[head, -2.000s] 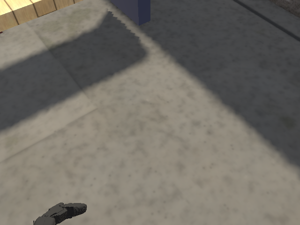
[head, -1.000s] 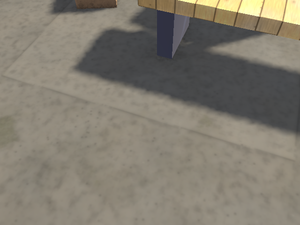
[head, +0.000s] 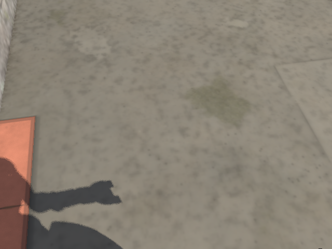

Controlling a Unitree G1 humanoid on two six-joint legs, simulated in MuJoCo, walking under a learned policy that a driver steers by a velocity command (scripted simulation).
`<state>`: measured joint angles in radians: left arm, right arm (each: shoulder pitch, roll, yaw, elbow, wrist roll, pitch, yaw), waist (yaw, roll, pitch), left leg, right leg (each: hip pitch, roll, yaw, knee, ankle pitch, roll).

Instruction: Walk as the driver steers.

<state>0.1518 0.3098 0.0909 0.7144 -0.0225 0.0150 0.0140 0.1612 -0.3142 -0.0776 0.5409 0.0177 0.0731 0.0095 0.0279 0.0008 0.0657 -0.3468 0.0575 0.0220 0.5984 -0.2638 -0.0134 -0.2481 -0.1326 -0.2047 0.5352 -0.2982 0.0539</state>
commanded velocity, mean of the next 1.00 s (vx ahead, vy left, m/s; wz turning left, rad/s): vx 0.46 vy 0.00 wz -0.49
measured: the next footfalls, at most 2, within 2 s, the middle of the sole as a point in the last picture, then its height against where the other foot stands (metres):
right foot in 0.62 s outside the picture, level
left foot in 1.06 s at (251, 214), level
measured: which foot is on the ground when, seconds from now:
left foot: down 0.00-0.64, up 0.66-1.00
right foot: down 0.00-0.00, up 0.02-0.60, down 0.62-1.00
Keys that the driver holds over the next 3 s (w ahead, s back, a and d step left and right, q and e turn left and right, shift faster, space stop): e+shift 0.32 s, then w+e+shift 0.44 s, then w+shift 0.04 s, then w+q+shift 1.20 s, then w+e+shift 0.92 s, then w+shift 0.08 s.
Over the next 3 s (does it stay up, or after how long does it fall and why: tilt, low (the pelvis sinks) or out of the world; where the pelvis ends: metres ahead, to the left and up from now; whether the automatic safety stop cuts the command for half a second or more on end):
stays up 2.13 -0.41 0.01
